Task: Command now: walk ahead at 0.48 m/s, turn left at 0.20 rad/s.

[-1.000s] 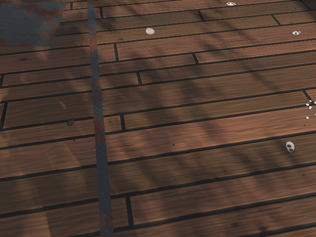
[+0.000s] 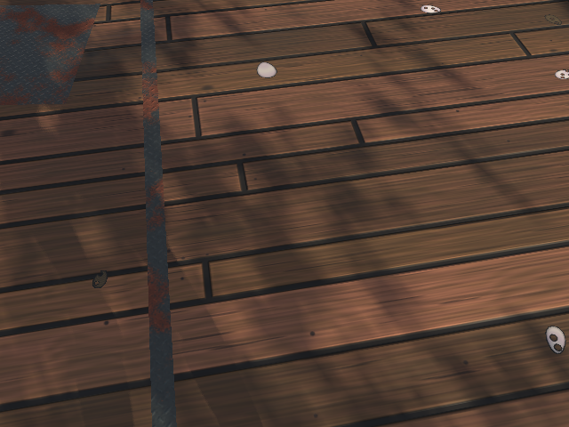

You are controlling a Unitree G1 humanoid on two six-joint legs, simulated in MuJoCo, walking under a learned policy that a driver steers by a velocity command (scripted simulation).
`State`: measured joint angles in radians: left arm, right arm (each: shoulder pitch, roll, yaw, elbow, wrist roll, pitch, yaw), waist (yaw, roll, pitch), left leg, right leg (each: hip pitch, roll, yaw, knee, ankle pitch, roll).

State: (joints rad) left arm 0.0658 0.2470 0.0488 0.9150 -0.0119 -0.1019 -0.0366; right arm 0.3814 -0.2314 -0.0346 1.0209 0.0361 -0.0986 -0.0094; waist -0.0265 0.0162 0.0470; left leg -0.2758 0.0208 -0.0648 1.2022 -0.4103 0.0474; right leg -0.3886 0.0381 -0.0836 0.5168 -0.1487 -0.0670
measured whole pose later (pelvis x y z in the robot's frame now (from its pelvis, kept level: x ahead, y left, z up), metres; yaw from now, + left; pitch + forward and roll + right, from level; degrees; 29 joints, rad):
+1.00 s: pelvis +0.59 +0.13 -0.01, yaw +26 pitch +3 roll -1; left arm 0.06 0.26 0.04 0.77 0.01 -0.13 -0.03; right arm 0.37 -0.28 -0.07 0.82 0.01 -0.05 -0.01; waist -0.05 0.02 0.01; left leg -0.14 -0.07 -0.14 0.78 -0.47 0.05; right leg -0.47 0.03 -0.03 0.54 -0.12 -0.05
